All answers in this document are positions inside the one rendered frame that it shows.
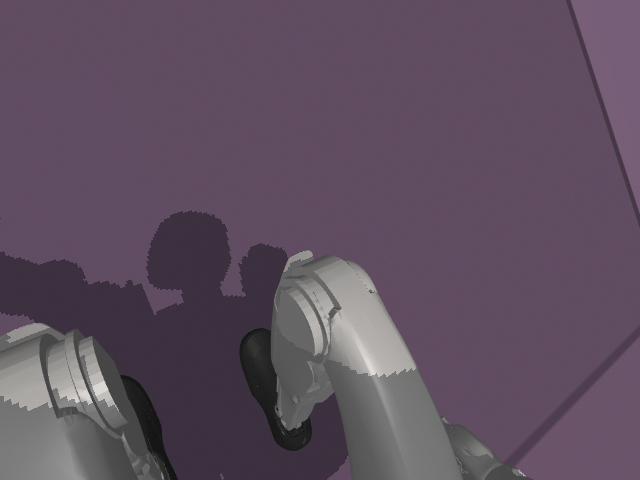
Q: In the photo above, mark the left robot foot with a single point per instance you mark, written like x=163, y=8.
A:
x=149, y=423

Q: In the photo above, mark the right robot hand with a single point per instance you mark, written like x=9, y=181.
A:
x=475, y=458

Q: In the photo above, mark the right robot foot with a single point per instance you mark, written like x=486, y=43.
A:
x=255, y=357

